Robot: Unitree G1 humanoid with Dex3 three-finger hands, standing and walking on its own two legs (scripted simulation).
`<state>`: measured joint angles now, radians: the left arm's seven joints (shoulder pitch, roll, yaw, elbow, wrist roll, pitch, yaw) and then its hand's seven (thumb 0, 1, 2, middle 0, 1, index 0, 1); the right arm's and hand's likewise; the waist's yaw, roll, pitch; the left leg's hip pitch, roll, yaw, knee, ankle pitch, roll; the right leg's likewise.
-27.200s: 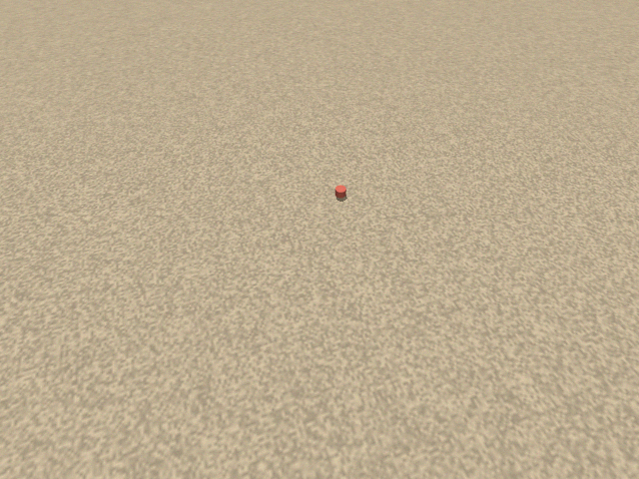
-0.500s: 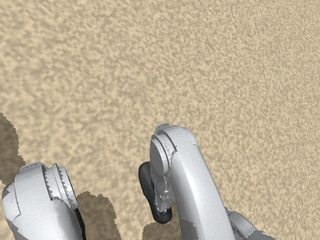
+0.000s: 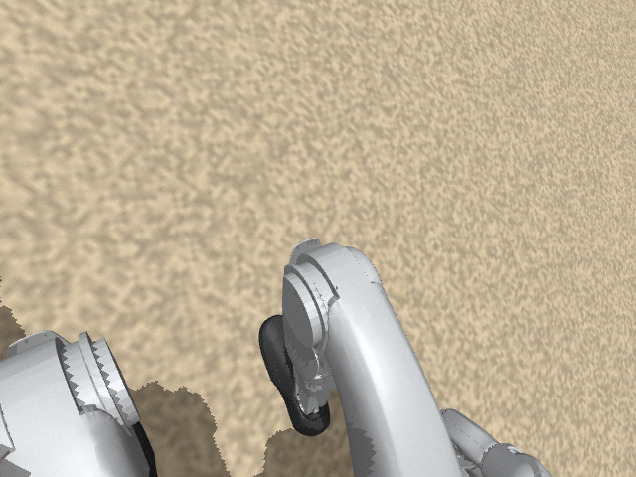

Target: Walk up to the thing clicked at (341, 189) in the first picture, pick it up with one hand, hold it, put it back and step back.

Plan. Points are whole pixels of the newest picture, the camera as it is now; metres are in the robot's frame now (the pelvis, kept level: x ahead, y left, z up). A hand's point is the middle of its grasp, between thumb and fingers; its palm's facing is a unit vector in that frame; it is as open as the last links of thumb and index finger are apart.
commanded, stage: rest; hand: left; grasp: from above
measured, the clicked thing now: out of the picture +0.45 +0.34 -0.27
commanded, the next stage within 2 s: open in 0.18 s
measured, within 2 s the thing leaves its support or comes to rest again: neither
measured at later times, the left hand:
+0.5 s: hand out of the picture +0.43 +0.32 -0.24, palm faces -0.44 -0.15 -0.89, open 7.2 cm
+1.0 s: hand out of the picture +0.43 +0.33 -0.25, palm faces -0.44 -0.16 -0.88, open 12.7 cm
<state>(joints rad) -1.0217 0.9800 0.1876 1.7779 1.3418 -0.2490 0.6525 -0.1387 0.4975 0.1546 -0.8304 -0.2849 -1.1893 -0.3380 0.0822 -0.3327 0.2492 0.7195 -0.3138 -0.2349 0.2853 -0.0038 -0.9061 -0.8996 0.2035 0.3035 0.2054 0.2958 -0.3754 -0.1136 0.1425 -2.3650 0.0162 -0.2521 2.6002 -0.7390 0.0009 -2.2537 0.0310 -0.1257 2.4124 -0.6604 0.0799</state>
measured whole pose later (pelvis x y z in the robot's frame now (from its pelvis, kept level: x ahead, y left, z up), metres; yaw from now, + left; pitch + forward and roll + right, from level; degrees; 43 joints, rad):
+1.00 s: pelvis +0.00 +0.00 +0.01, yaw -1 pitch +27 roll -15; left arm -1.03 1.02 0.13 1.78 1.31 -0.25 0.66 0.00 -0.27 0.78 -0.27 -0.85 -0.29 -0.83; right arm 0.06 -0.35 0.30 0.69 -0.31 -0.26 0.30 0.00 -0.90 -0.90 0.20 0.30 0.21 0.30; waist -0.38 -0.14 0.17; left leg -2.35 0.02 -0.28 2.59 -0.74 0.00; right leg -2.23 0.04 -0.15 2.38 -0.65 0.08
